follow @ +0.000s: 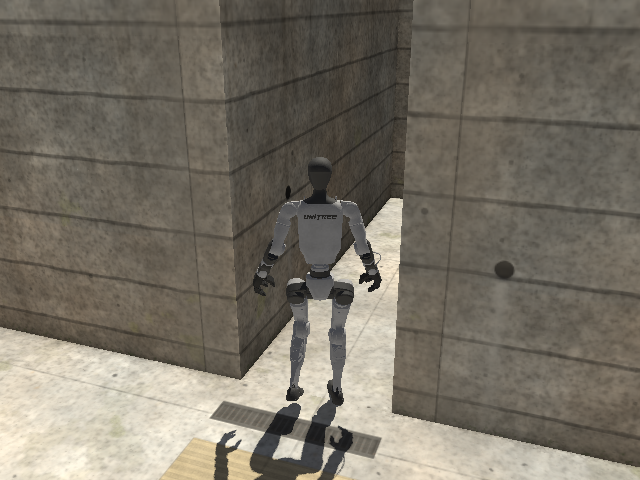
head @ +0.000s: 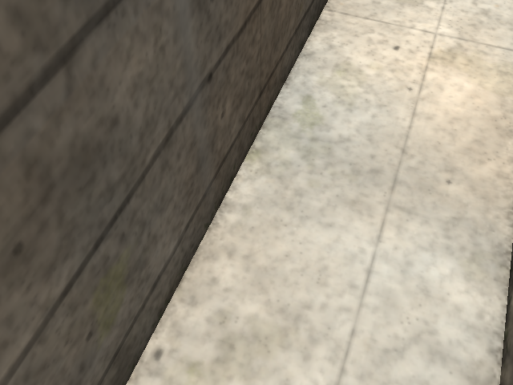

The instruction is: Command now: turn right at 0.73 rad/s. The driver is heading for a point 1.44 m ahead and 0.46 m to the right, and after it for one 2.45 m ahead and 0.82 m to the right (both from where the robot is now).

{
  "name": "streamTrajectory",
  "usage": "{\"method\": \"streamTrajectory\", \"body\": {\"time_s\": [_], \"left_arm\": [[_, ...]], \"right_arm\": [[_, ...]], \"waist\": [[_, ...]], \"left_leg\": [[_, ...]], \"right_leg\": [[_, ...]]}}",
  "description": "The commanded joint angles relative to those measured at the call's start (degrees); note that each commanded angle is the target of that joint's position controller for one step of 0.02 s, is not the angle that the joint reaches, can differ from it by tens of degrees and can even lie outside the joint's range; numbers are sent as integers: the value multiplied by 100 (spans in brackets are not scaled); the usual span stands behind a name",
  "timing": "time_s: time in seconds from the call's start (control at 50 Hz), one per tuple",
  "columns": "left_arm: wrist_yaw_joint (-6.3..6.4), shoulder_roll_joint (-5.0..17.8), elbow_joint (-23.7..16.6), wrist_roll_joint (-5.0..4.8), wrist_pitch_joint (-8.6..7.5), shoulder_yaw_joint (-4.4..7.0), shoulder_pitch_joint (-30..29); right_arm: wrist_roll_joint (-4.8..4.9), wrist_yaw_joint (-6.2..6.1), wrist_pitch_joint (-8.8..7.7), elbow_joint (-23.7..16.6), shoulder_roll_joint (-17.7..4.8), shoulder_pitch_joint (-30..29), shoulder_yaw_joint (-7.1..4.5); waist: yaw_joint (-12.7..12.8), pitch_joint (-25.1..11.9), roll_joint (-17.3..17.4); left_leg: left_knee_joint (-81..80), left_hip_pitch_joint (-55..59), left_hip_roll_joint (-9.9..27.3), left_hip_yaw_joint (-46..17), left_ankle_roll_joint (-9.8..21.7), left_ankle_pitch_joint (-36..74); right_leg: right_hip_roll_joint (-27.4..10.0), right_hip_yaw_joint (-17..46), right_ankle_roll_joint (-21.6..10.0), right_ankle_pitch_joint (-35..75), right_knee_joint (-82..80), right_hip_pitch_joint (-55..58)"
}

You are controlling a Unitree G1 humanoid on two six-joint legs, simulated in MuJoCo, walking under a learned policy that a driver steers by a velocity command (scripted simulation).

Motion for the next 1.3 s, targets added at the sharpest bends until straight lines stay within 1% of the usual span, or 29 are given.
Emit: {"method": "streamTrajectory", "body": {"time_s": [0.02,0.14,0.22,0.24,0.26,0.28,0.3,0.32,0.36,0.4,0.42,0.44,0.52,0.56,0.6,0.62,0.64,0.66,0.68,0.7,0.78,0.88,0.92,0.96,0.98,1.02,1.24,1.28,1.3], "left_arm": [[181,831,-575,7,123,242,-190],[118,1180,-587,-128,91,457,11],[49,975,-799,-167,133,414,-351],[17,804,-899,-178,125,343,-521],[-34,392,-883,-75,92,169,-136],[-89,227,-968,-26,-74,123,65],[-110,780,-909,38,-202,264,69],[-128,1072,-722,32,-191,340,230],[-126,938,-542,-86,-80,386,537],[-142,684,-767,-88,-9,282,135],[-128,579,-890,55,-11,208,-85],[-79,436,-1068,-13,5,173,-195],[-144,225,-1197,-112,18,15,-117],[-177,219,-1107,-119,121,-8,202],[-77,448,-981,61,151,71,627],[7,863,-1025,14,127,155,768],[50,1626,-1336,227,75,226,432],[-34,1187,-1219,325,-48,114,704],[-75,1062,-1133,277,-157,45,552],[-89,998,-1005,111,-238,41,348],[64,498,-897,169,-286,-179,-106],[95,470,-714,142,-313,-179,-122],[93,324,-582,131,-335,-244,7],[30,230,-457,366,-434,-311,329],[33,148,-468,318,-429,-330,359],[64,378,-396,279,-410,-279,-63],[171,281,208,138,-403,-297,112],[286,310,359,53,-341,-272,348],[270,381,375,-19,-383,-214,275]], "right_arm": [[15,78,-59,-552,-375,-59,-95],[94,214,-224,-323,-472,-100,-167],[194,260,-280,-122,-629,232,-314],[199,252,-249,-11,-770,512,-411],[126,213,-222,-4,-1214,635,-543],[-174,226,-187,37,-1402,662,-591],[-179,200,-241,-90,-1169,243,-559],[-48,134,-258,-127,-871,-84,-482],[162,93,-247,-154,-752,-426,-432],[150,72,-220,-63,-750,-329,-408],[23,80,-187,19,-719,-211,-386],[-35,62,-99,70,-881,-146,-446],[99,177,89,208,-1161,-149,-559],[187,311,2,270,-1181,-230,-603],[349,378,-9,396,-928,-205,-503],[219,400,29,482,-649,93,-392],[-33,420,21,185,-322,98,-275],[105,379,60,316,-756,132,-391],[289,332,113,228,-990,-105,-463],[201,326,191,29,-827,-275,-399],[144,301,456,136,-561,102,-307],[148,329,452,54,-308,-72,-170],[110,373,432,194,-300,152,-161],[90,344,411,341,-694,333,-176],[132,392,395,442,-669,14,-166],[77,416,346,428,-443,-242,-100],[200,263,314,975,-481,61,-127],[296,235,310,993,-901,177,-292],[382,231,255,928,-1081,254,-361]], "waist": [[-247,-1002,-321],[-148,-1126,-852],[-400,-1177,-1047],[-587,-1044,-908],[-528,-1071,-108],[-289,-1208,1201],[-181,-885,1045],[-130,-714,818],[-25,-449,751],[-235,-87,735],[-380,36,871],[-403,85,1050],[-389,-168,873],[-145,-334,931],[164,-549,449],[153,-781,-563],[-178,-797,-2310],[177,-1669,-1581],[104,-1274,-1071],[-78,-879,-691],[-404,-841,-813],[-179,-611,-1116],[-262,-397,-997],[55,-373,-401],[235,-410,394],[10,-161,325],[-58,-17,43],[-151,-295,525],[-263,-47,776]], "left_leg": [[-918,-674,155,-160,-65,125],[-2971,178,-70,-164,-172,564],[-4415,1642,-23,-130,69,1148],[-5075,2665,304,-200,258,1433],[-5402,3695,1501,-1145,766,1111],[-5727,3590,2720,-2830,1682,1230],[-5769,3183,2836,-2921,1899,1657],[-5637,2867,2508,-2077,1764,1999],[-5496,2523,1989,-880,1429,2240],[-5654,2170,1732,-159,1399,2489],[-5652,2155,1637,138,1536,2802],[-5644,2154,1650,400,1565,2701],[-5362,1868,1748,802,1531,2633],[-5209,1872,1814,692,1423,2256],[-4433,1919,1570,840,1034,2105],[-3247,1369,1220,1220,561,1635],[-1462,-428,399,1220,6,-1315],[-339,-96,477,246,-56,-1643],[-26,-185,567,238,-2,-1294],[-249,-473,611,230,71,-835],[-1113,302,560,90,12,311],[-3614,1375,471,389,82,420],[-4896,2197,349,568,249,1475],[-4871,2533,1007,-71,586,2895],[-5058,1698,991,-253,769,1546],[-5323,1581,810,-231,591,1059],[-5539,2201,701,-307,722,1756],[-5835,2413,753,-583,1062,-845],[-6119,2475,1195,-1184,1406,-2149]], "right_leg": [[-1297,1920,-1039,1265,-716,1462],[-1168,2259,-931,1439,-508,1281],[-840,2416,-557,-329,-425,432],[-569,2254,-304,-1101,-176,-435],[-44,1675,12,-2617,930,-1400],[343,733,258,-3068,2510,-1993],[-255,570,492,-2572,3382,-2174],[-381,276,612,-2191,3898,-1979],[-677,-71,733,-1590,4656,-1813],[-820,-463,782,-1205,4350,-1704],[-866,-606,908,-1197,4071,-1683],[-986,-657,955,-1021,3679,-1587],[-927,-1025,768,-1047,2094,-253],[-898,-956,508,-1147,1336,336],[-630,-910,223,-591,49,1288],[-1224,-135,47,1231,-382,2228],[-2885,2336,-1046,3988,-169,2876],[-3245,2549,-1790,3466,-369,2345],[-2811,1850,-1532,3029,-387,2062],[-2405,1384,-1017,2388,-363,1919],[-1994,595,-693,2253,-451,1343],[-1761,553,-490,-19,-614,980],[-1555,515,-102,-1018,-720,546],[-1043,133,497,-1258,-416,457],[-919,-125,692,-936,-392,1139],[-926,-96,727,-610,-193,1253],[-1035,-133,875,65,-467,1248],[-594,-763,824,-1419,343,996],[-541,-964,762,-1861,988,267]]}}
Keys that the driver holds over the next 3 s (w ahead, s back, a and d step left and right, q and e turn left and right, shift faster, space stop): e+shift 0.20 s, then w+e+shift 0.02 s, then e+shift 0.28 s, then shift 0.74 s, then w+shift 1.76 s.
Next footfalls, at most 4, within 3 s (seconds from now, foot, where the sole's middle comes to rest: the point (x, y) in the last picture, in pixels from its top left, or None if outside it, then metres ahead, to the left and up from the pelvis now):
0.26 left None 0.14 0.13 -0.77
0.62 right None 0.06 -0.13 -0.77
0.94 left None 0.21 0.10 -0.77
1.52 right None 0.14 -0.16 -0.77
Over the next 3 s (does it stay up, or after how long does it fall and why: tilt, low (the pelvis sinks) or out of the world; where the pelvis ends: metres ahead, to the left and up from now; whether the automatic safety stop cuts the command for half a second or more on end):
stays up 1.41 -0.39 -0.01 its command is cut before an obstacle after 1.6 s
